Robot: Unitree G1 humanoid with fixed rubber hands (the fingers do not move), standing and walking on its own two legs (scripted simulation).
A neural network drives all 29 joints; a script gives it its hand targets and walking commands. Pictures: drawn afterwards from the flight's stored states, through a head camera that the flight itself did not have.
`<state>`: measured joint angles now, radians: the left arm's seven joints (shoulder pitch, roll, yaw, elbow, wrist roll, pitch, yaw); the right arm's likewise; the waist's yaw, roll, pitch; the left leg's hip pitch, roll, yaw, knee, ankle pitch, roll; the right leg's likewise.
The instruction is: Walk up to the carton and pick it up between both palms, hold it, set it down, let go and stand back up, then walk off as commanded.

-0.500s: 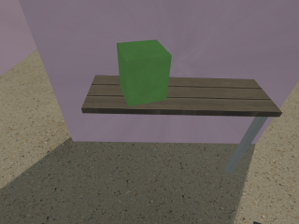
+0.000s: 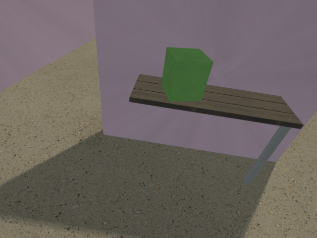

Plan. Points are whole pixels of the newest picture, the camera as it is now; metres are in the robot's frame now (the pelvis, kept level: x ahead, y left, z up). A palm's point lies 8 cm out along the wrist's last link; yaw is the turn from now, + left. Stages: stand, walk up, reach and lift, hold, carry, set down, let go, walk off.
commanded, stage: walk off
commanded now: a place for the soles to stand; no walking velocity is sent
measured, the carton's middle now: (184, 74) +1.05 -0.12 +0.00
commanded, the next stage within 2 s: none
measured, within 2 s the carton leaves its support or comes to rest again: neither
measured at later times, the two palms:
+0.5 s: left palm out of the picture -0.06 +0.25 -0.06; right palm out of the picture -0.36 -0.35 -0.08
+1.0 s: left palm out of the picture -0.43 +0.27 -0.12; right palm out of the picture -0.42 -0.38 -0.07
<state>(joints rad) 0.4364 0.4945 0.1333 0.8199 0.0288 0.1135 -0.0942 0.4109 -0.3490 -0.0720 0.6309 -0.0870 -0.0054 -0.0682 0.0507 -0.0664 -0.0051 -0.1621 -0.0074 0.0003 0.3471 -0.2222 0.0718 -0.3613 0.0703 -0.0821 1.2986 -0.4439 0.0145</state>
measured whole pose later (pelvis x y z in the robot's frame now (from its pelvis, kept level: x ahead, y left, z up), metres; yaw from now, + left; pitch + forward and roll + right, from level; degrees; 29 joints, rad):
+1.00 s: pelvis -0.54 -0.06 -0.04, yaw -8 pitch -12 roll +2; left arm 0.29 0.45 0.09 0.71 0.01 0.06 -0.05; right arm 0.24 -0.37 -0.13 0.49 -0.07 0.03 -0.09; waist 0.07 -0.04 0.16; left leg -0.35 0.07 0.06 0.55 -0.22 0.02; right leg -0.09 -0.02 -0.13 0.73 -0.49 -0.08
